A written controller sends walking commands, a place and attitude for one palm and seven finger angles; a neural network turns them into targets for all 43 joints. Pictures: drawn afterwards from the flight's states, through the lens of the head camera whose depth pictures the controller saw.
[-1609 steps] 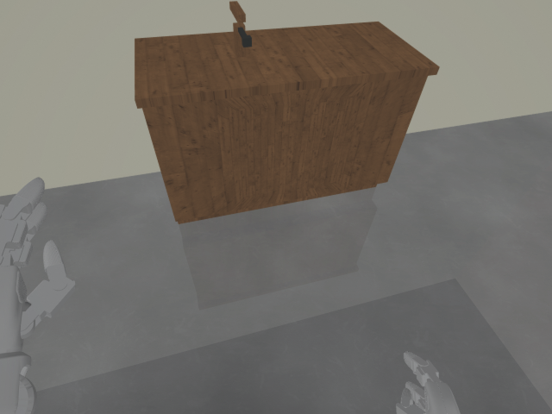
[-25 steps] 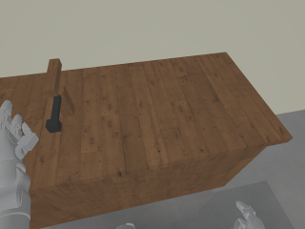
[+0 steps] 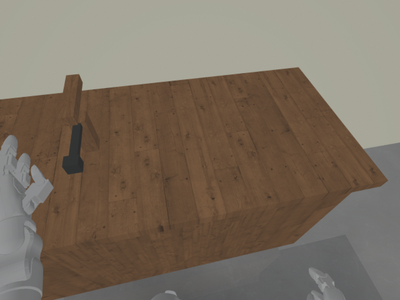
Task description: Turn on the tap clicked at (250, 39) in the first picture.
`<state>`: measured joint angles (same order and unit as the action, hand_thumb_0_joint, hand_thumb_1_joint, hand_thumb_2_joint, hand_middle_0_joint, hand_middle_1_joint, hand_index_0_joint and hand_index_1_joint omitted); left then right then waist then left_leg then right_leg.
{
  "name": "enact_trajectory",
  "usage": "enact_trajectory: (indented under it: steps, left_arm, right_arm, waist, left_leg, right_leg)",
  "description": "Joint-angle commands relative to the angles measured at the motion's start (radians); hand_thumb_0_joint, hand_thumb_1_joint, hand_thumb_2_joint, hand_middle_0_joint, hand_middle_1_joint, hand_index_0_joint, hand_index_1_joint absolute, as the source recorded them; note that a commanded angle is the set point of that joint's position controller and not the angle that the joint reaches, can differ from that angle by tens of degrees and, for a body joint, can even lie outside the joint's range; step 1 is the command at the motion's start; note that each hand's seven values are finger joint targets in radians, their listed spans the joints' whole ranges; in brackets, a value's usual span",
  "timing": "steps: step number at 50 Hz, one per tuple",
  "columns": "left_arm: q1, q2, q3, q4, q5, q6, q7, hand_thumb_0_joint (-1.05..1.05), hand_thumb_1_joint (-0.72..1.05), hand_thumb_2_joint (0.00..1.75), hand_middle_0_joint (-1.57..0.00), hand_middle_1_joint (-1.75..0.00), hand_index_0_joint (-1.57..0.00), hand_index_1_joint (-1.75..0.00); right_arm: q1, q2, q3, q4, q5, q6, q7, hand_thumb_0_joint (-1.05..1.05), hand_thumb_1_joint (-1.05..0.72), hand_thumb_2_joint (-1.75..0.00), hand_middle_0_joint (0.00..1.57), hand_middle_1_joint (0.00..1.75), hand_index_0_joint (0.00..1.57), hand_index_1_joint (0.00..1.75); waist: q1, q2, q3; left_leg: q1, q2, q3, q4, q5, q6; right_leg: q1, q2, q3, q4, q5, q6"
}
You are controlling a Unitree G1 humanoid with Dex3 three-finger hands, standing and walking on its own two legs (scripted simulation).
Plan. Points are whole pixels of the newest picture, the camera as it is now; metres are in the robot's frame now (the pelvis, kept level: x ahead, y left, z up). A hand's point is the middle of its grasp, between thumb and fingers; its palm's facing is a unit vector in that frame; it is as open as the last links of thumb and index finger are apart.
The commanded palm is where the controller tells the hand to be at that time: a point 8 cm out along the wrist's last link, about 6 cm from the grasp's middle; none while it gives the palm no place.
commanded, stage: push the lever round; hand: left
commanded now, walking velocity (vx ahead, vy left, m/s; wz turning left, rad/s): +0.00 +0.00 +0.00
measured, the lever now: (73, 164) +0.34 +0.28 +0.07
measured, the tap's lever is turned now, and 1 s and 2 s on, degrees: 0 4 33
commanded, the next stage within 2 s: none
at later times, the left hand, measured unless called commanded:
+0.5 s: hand (63, 179) +0.31 +0.29 +0.06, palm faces +0.50 -0.86 -0.07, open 7.8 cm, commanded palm +0.27 +0.32 +0.06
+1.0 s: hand (76, 178) +0.31 +0.26 +0.07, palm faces +0.55 -0.83 -0.05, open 7.6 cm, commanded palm +0.27 +0.29 +0.06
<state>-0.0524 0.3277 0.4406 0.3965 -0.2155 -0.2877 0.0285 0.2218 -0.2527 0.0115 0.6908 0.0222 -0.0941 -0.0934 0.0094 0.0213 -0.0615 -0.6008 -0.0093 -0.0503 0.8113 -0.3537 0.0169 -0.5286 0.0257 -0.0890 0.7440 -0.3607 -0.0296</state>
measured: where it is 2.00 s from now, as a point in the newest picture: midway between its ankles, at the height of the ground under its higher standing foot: outside the picture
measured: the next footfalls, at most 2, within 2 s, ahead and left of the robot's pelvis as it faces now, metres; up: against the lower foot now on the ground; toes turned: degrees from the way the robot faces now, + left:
none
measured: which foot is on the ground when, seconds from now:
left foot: down 0.00-1.00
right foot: down 0.00-1.00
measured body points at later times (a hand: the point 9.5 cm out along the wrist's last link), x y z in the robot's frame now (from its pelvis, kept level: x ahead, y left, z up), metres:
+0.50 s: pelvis +0.00 +0.00 +0.00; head +0.04 +0.00 +0.45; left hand +0.28 +0.33 +0.07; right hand +0.15 -0.25 -0.10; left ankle +0.03 +0.10 -0.71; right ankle +0.01 -0.11 -0.71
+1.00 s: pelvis +0.00 -0.01 +0.00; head +0.03 -0.01 +0.45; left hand +0.28 +0.31 +0.07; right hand +0.15 -0.26 -0.10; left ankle +0.03 +0.10 -0.71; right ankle +0.01 -0.11 -0.71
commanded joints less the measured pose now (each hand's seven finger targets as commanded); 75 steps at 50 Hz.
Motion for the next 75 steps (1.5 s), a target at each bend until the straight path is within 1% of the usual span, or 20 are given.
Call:
enact_trajectory:
  steps: [1,7,11,12,20,25,31,33,36,39,46,49,51,53,57,61,62,66,69,75]
  left_arm:
    - [-0.254,0.268,0.059,-0.225,0.008,-0.079,0.025,0.00,0.90,0.90,-0.15,-0.15,-0.15,-0.15]
    - [-0.265,0.233,0.014,-0.230,0.016,-0.028,0.034,0.00,0.90,0.90,-0.15,-0.15,-0.15,-0.15]
    - [-0.198,0.251,0.050,-0.238,0.025,-0.029,0.062,0.00,0.90,0.90,-0.15,-0.15,-0.15,-0.15]
    - [-0.234,0.208,0.007,-0.250,0.022,-0.032,0.064,0.00,0.90,0.90,-0.15,-0.15,-0.15,-0.15]
    - [-0.298,0.205,-0.015,-0.227,0.025,-0.037,0.058,0.00,0.90,0.90,-0.15,-0.15,-0.15,-0.15]
    - [-0.250,0.211,-0.001,-0.265,0.028,-0.055,0.068,0.00,0.90,0.90,-0.15,-0.15,-0.15,-0.15]
    - [-0.195,0.210,0.018,-0.228,0.029,-0.043,0.088,0.00,0.90,0.90,-0.15,-0.15,-0.15,-0.15]
    - [-0.251,0.159,-0.045,-0.255,0.028,-0.039,0.086,0.00,0.90,0.90,-0.15,-0.15,-0.15,-0.15]
    - [-0.265,0.197,-0.007,-0.218,0.034,-0.036,0.097,0.00,0.90,0.90,-0.15,-0.15,-0.15,-0.15]
    - [-0.293,0.150,-0.060,-0.257,0.037,-0.053,0.098,0.00,0.90,0.90,-0.15,-0.15,-0.15,-0.15]
    - [-0.263,0.129,-0.066,-0.255,0.058,-0.053,0.159,0.00,0.90,0.90,-0.15,-0.15,-0.15,-0.15]
    - [-0.310,0.067,-0.140,-0.284,0.072,-0.052,0.183,0.00,0.90,0.90,-0.15,-0.15,-0.15,-0.15]
    - [-0.289,0.102,-0.096,-0.254,0.082,-0.039,0.210,0.00,0.90,0.90,-0.15,-0.15,-0.15,-0.15]
    - [-0.354,0.061,-0.146,-0.270,0.091,-0.039,0.227,0.00,0.90,0.90,-0.15,-0.15,-0.15,-0.15]
    - [-0.334,0.036,-0.163,-0.298,0.111,-0.035,0.269,0.00,0.90,0.90,-0.15,-0.15,-0.15,-0.15]
    - [-0.341,0.068,-0.123,-0.265,0.119,-0.025,0.305,0.00,0.90,0.90,-0.15,-0.15,-0.15,-0.15]
    - [-0.355,0.021,-0.168,-0.273,0.118,-0.023,0.308,0.00,0.90,0.90,-0.15,-0.15,-0.15,-0.15]
    - [-0.357,0.025,-0.164,-0.286,0.138,-0.022,0.342,0.00,0.90,0.90,-0.15,-0.15,-0.15,-0.15]
    - [-0.366,-0.035,-0.224,-0.324,0.151,-0.025,0.366,0.00,0.90,0.90,-0.15,-0.15,-0.15,-0.15]
    - [-0.403,-0.063,-0.240,-0.270,0.159,-0.005,0.421,0.00,0.90,0.90,-0.15,-0.15,-0.15,-0.15]
  right_arm:
    - [-0.056,-0.155,-0.054,-0.110,0.001,-0.051,-0.018,0.00,-0.90,-0.90,0.20,0.30,0.20,0.30]
    - [-0.068,-0.147,-0.045,-0.138,0.003,-0.044,-0.018,0.00,-0.90,-0.90,0.20,0.30,0.20,0.30]
    - [-0.063,-0.145,-0.049,-0.140,-0.002,-0.041,-0.009,0.00,-0.90,-0.90,0.20,0.30,0.20,0.30]
    - [-0.063,-0.142,-0.045,-0.147,-0.003,-0.039,-0.006,0.00,-0.90,-0.90,0.20,0.30,0.20,0.30]
    - [-0.069,-0.146,-0.044,-0.140,-0.001,-0.034,-0.010,0.00,-0.90,-0.90,0.20,0.30,0.20,0.30]
    - [-0.063,-0.142,-0.051,-0.143,-0.006,-0.036,-0.004,0.00,-0.90,-0.90,0.20,0.30,0.20,0.30]
    - [-0.068,-0.142,-0.052,-0.136,-0.003,-0.028,0.000,0.00,-0.90,-0.90,0.20,0.30,0.20,0.30]
    - [-0.072,-0.140,-0.047,-0.147,0.000,-0.030,0.001,0.00,-0.90,-0.90,0.20,0.30,0.20,0.30]
    - [-0.074,-0.144,-0.049,-0.132,0.000,-0.027,-0.005,0.00,-0.90,-0.90,0.20,0.30,0.20,0.30]
    - [-0.076,-0.139,-0.049,-0.143,-0.004,-0.031,-0.002,0.00,-0.90,-0.90,0.20,0.30,0.20,0.30]
    - [-0.078,-0.136,-0.053,-0.132,-0.006,-0.031,0.006,0.00,-0.90,-0.90,0.20,0.30,0.20,0.30]
    - [-0.085,-0.131,-0.049,-0.139,-0.010,-0.032,0.009,0.00,-0.90,-0.90,0.20,0.30,0.20,0.30]
    - [-0.085,-0.136,-0.050,-0.132,-0.011,-0.025,0.007,0.00,-0.90,-0.90,0.20,0.30,0.20,0.30]
    - [-0.092,-0.129,-0.046,-0.139,-0.014,-0.022,0.009,0.00,-0.90,-0.90,0.20,0.30,0.20,0.30]
    - [-0.097,-0.126,-0.046,-0.146,-0.019,-0.015,0.015,0.00,-0.90,-0.90,0.20,0.30,0.20,0.30]
    - [-0.105,-0.125,-0.048,-0.133,-0.020,-0.003,0.010,0.00,-0.90,-0.90,0.20,0.30,0.20,0.30]
    - [-0.107,-0.121,-0.044,-0.143,-0.023,-0.001,0.013,0.00,-0.90,-0.90,0.20,0.30,0.20,0.30]
    - [-0.114,-0.118,-0.046,-0.137,-0.025,0.006,0.015,0.00,-0.90,-0.90,0.20,0.30,0.20,0.30]
    - [-0.113,-0.114,-0.049,-0.145,-0.031,0.005,0.022,0.00,-0.90,-0.90,0.20,0.30,0.20,0.30]
    - [-0.134,-0.114,-0.047,-0.140,-0.034,0.014,0.020,0.00,-0.90,-0.90,0.20,0.30,0.20,0.30]
  waist:
    - [-0.013,0.083,-0.239]
    - [-0.004,0.091,-0.249]
    - [0.015,0.090,-0.265]
    - [-0.005,0.061,-0.260]
    - [-0.020,0.060,-0.236]
    - [-0.002,0.080,-0.296]
    - [0.006,0.062,-0.258]
    - [-0.014,0.039,-0.252]
    - [-0.015,0.032,-0.214]
    - [-0.021,0.047,-0.252]
    - [-0.011,0.052,-0.262]
    - [-0.027,0.054,-0.268]
    - [-0.017,0.036,-0.246]
    - [-0.032,0.028,-0.247]
    - [-0.025,0.040,-0.275]
    - [-0.022,0.022,-0.254]
    - [-0.030,0.010,-0.262]
    - [-0.020,0.058,-0.262]
    - [-0.025,0.058,-0.299]
    - [-0.036,-0.012,-0.251]
  left_leg:
    - [0.182,0.014,-0.055,-0.130,0.157,-0.003]
    - [0.179,0.008,-0.045,-0.143,0.157,-0.005]
    - [0.186,0.012,-0.046,-0.134,0.207,-0.010]
    - [0.183,0.010,-0.045,-0.131,0.202,-0.008]
    - [0.157,0.008,-0.033,-0.123,0.150,0.003]
    - [0.182,0.008,-0.032,-0.112,0.208,-0.001]
    - [0.152,0.006,-0.028,-0.115,0.189,0.003]
    - [0.149,0.005,-0.023,-0.116,0.174,0.008]
    - [0.128,0.005,-0.025,-0.116,0.130,0.013]
    - [0.147,0.002,-0.020,-0.110,0.139,0.014]
    - [0.153,0.003,-0.028,-0.105,0.142,0.010]
    - [0.165,0.004,-0.030,-0.103,0.143,0.009]
    - [0.149,0.003,-0.032,-0.106,0.136,0.010]
    - [0.153,0.001,-0.030,-0.103,0.124,0.011]
    - [0.165,-0.001,-0.031,-0.102,0.150,0.008]
    - [0.146,0.000,-0.026,-0.099,0.131,0.010]
    - [0.151,-0.003,-0.025,-0.099,0.133,0.012]
    - [0.162,-0.001,-0.028,-0.102,0.138,0.006]
    - [0.193,0.004,-0.031,-0.096,0.182,0.003]
    - [0.153,0.002,-0.030,-0.103,0.120,0.009]
  right_leg:
    - [0.044,-0.004,0.043,-0.094,0.127,-0.001]
    - [0.068,-0.008,0.041,-0.102,0.134,-0.001]
    - [0.086,-0.004,0.039,-0.096,0.166,-0.003]
    - [0.078,-0.004,0.038,-0.095,0.172,0.000]
    - [0.063,-0.008,0.051,-0.104,0.148,0.001]
    - [0.097,-0.006,0.052,-0.091,0.200,-0.001]
    - [0.107,-0.008,0.054,-0.098,0.199,0.000]
    - [0.101,-0.011,0.055,-0.102,0.199,0.004]
    - [0.082,-0.011,0.062,-0.114,0.154,0.006]
    - [0.086,-0.012,0.065,-0.109,0.167,0.006]
    - [0.088,-0.012,0.063,-0.105,0.163,0.003]
    - [0.074,-0.014,0.058,-0.100,0.164,0.003]
    - [0.079,-0.015,0.059,-0.105,0.155,0.003]
    - [0.068,-0.017,0.058,-0.105,0.150,0.005]
    - [0.084,-0.019,0.056,-0.096,0.171,0.003]
    - [0.089,-0.021,0.065,-0.109,0.159,0.005]
    - [0.089,-0.022,0.061,-0.108,0.165,0.007]
    - [0.086,-0.022,0.062,-0.106,0.157,0.001]
    - [0.089,-0.021,0.054,-0.094,0.194,-0.003]
    - [0.077,-0.024,0.059,-0.116,0.139,0.005]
